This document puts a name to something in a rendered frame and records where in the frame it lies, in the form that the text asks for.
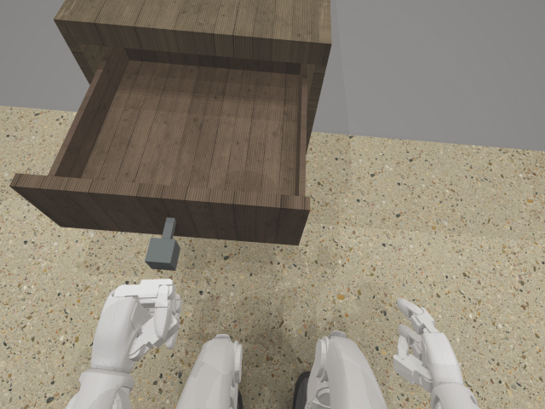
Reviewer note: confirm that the right robot thigh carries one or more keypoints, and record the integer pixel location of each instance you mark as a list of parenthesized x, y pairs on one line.
[(342, 365)]

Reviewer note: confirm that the handle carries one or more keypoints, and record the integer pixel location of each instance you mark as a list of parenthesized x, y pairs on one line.
[(164, 253)]

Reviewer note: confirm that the robot right hand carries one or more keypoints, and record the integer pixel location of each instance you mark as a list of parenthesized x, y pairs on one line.
[(431, 350)]

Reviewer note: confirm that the robot thigh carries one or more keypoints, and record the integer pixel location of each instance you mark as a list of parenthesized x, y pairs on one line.
[(217, 367), (342, 365)]

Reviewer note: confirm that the left robot forearm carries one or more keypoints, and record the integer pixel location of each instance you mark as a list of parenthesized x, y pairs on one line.
[(103, 389)]

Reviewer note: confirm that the right robot forearm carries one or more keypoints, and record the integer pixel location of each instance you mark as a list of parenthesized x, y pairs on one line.
[(453, 396)]

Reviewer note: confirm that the drawer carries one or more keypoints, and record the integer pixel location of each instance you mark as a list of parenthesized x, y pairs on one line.
[(218, 143)]

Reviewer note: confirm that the left robot thigh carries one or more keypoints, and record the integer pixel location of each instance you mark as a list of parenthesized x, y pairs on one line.
[(217, 367)]

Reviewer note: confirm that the cabinet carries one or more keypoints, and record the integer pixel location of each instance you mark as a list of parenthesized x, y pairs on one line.
[(297, 31)]

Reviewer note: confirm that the robot left hand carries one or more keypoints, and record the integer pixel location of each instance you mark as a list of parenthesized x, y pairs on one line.
[(153, 307)]

